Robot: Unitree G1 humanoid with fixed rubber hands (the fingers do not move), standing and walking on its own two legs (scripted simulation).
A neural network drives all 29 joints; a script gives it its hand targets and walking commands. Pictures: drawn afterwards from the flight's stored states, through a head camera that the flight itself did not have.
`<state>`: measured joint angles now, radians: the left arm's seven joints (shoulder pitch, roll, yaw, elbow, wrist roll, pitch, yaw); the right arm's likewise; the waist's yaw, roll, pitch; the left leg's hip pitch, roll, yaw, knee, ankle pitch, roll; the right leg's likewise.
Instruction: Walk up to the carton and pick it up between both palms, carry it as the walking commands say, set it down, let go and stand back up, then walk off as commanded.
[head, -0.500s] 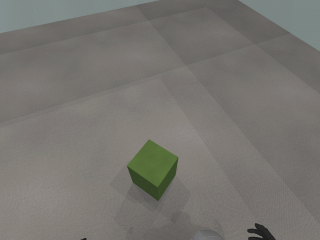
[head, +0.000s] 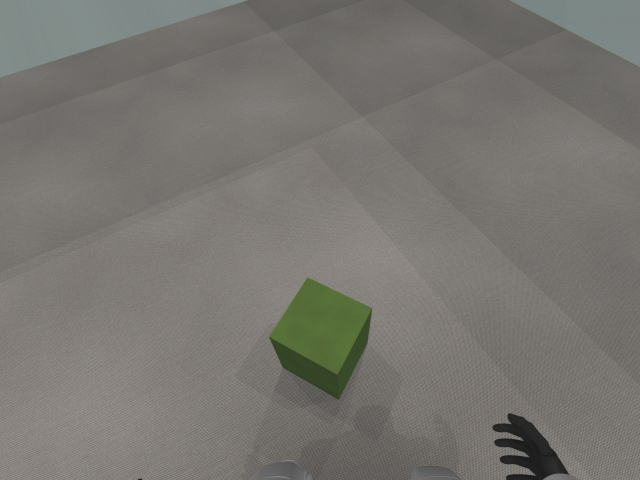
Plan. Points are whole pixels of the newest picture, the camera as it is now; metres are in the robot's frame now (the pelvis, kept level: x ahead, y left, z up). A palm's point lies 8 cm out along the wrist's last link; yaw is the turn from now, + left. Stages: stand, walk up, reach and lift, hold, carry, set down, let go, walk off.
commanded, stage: walk up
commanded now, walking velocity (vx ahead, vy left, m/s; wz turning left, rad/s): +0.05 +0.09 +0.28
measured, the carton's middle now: (323, 340) +0.49 +0.04 -0.62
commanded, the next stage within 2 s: none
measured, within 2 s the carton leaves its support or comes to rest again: neither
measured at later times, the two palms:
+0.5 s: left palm (145, 477) +0.14 +0.26 -0.11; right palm out of the picture +0.04 -0.21 -0.13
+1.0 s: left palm (86, 429) +0.20 +0.36 -0.11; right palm out of the picture +0.06 -0.13 -0.10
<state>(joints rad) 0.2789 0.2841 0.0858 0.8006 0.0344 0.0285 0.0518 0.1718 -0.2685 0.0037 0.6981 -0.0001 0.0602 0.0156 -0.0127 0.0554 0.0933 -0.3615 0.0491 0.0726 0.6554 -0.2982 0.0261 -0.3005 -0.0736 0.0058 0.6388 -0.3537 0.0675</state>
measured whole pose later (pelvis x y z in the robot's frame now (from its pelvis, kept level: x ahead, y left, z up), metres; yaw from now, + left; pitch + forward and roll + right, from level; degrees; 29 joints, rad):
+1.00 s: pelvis +0.05 +0.12 +0.01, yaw -16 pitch +1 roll -1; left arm 0.24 0.26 0.06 0.80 0.03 0.06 0.03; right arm 0.27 -0.23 0.00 0.70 0.00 0.05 0.01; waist -0.01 0.01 0.07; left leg -0.26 0.00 0.22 0.56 -0.33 0.10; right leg -0.42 -0.08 0.01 1.11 -0.41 0.05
